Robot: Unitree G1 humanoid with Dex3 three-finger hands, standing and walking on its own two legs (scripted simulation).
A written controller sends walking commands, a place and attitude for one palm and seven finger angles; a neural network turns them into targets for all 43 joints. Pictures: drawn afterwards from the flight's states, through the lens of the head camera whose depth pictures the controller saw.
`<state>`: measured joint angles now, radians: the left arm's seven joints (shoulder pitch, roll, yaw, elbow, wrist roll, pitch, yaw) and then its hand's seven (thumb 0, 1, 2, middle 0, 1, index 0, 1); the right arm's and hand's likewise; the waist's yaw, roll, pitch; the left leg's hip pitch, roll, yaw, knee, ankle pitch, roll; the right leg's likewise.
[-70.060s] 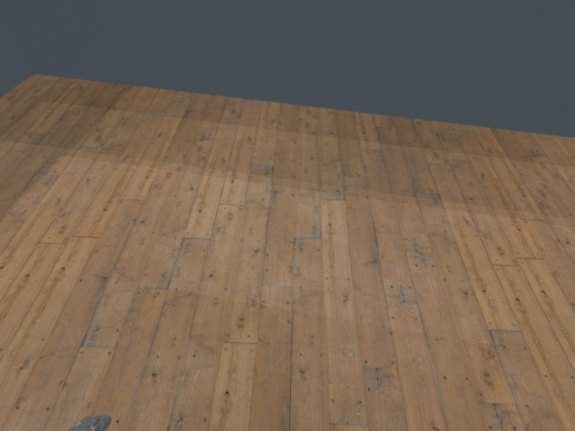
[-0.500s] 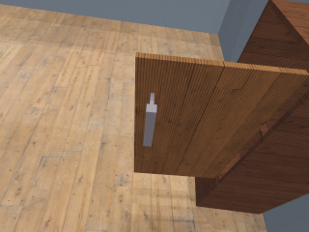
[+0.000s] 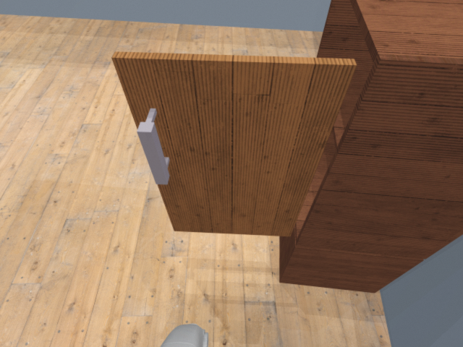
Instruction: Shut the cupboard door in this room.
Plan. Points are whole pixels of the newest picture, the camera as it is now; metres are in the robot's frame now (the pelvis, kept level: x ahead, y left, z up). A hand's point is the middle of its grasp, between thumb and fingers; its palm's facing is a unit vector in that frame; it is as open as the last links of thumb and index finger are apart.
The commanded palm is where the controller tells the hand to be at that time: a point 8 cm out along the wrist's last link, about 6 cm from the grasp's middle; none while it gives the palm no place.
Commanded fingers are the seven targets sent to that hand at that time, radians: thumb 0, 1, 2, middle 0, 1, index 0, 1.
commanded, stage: come to a stop and stand still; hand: left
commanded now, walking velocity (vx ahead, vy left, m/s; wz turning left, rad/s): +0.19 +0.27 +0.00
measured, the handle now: (157, 148) +0.45 +0.17 +0.07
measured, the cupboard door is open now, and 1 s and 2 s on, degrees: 93 93 93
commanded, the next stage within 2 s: look again from close up in 0.90 s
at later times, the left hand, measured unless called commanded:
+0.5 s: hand out of the picture -0.07 +0.12 -0.17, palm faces +0.03 -0.98 -0.18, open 7.3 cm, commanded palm none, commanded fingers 0.00 0.90 0.90 -0.20 -0.30 -0.20 -0.30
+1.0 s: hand out of the picture -0.05 +0.12 -0.17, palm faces +0.02 -0.99 -0.16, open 7.3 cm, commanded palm none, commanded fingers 0.00 0.90 0.90 -0.20 -0.30 -0.20 -0.30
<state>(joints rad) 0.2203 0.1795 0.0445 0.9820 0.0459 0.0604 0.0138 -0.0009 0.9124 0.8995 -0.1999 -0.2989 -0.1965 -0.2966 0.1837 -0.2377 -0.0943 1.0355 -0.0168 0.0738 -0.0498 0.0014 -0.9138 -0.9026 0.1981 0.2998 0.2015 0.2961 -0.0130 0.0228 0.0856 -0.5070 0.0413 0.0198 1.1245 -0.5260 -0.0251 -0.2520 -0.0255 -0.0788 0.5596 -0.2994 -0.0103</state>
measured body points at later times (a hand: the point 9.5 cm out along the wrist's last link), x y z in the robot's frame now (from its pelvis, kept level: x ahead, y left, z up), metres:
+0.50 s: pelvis -0.02 -0.03 +0.01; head -0.01 -0.04 +0.46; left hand -0.07 +0.18 -0.15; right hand -0.02 -0.25 -0.15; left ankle -0.03 +0.04 -0.73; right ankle +0.00 -0.12 -0.73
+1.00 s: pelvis -0.04 -0.03 +0.01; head -0.06 -0.02 +0.46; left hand -0.05 +0.17 -0.16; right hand -0.09 -0.23 -0.15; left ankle -0.03 +0.04 -0.73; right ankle +0.00 -0.12 -0.73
